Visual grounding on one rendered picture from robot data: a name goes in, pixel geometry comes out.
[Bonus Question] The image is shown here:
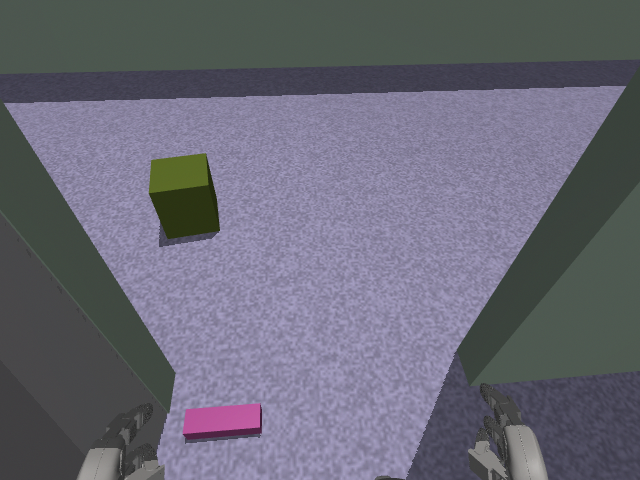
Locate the right robot hand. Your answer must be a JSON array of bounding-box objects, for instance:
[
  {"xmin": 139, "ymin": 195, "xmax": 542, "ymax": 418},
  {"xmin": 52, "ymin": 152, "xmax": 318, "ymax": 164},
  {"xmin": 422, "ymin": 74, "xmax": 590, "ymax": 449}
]
[{"xmin": 468, "ymin": 383, "xmax": 548, "ymax": 480}]

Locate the left robot hand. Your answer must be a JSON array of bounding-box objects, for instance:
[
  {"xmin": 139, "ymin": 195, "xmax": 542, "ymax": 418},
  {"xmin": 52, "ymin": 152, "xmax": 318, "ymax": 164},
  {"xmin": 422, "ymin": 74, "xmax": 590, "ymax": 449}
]
[{"xmin": 76, "ymin": 403, "xmax": 165, "ymax": 480}]

